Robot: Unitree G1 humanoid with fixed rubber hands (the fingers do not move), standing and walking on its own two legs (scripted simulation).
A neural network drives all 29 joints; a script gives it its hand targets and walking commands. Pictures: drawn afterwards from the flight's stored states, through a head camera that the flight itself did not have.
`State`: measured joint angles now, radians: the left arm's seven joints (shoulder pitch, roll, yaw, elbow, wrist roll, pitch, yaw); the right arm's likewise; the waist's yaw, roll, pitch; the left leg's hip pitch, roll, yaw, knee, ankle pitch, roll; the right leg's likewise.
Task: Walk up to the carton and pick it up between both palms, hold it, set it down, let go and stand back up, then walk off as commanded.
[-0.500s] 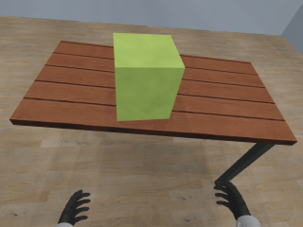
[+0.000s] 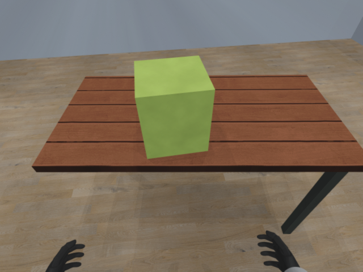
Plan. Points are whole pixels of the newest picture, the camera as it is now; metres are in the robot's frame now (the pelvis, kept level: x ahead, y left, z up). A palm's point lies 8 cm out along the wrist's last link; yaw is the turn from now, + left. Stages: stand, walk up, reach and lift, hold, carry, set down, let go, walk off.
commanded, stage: stand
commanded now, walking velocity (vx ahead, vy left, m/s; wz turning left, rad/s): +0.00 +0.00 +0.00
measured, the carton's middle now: (172, 108) +0.62 +0.04 +0.02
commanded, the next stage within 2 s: walk off in 1.80 s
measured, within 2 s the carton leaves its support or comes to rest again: neither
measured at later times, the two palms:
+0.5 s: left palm out of the picture +0.14 +0.28 -0.08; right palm out of the picture +0.16 -0.23 -0.08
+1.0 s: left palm out of the picture +0.10 +0.29 -0.07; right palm out of the picture +0.13 -0.22 -0.08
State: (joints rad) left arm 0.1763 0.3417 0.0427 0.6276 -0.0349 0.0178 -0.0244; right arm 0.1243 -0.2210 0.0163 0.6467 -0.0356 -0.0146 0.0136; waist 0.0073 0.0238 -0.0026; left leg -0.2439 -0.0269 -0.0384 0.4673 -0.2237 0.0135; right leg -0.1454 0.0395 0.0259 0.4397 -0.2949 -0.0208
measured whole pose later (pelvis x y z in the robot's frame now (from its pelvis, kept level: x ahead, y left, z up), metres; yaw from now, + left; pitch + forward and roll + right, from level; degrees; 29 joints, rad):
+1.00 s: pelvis -0.03 +0.01 +0.00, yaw +0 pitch -2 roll -1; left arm 0.19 0.34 0.04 0.71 -0.03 0.00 -0.02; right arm 0.14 -0.22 0.01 0.73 -0.04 -0.02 0.01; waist 0.01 0.02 -0.01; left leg -0.24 -0.03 -0.04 0.47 -0.18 0.02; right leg -0.15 0.04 0.03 0.44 -0.25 -0.02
